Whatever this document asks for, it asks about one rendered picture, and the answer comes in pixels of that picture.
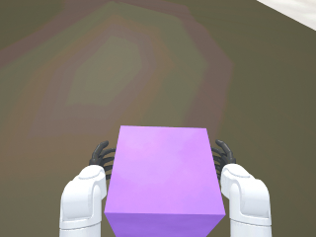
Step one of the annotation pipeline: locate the robot left forearm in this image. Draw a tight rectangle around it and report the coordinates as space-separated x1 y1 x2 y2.
59 165 107 237

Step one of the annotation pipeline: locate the right robot hand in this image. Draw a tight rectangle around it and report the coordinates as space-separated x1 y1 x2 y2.
210 139 236 181

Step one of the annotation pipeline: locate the left robot hand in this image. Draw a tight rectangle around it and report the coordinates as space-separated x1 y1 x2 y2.
89 140 117 180

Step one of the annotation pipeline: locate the robot right forearm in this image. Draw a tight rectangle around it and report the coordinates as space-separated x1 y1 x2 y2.
220 163 272 237

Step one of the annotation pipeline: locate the carton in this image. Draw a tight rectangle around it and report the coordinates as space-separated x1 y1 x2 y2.
104 125 226 237

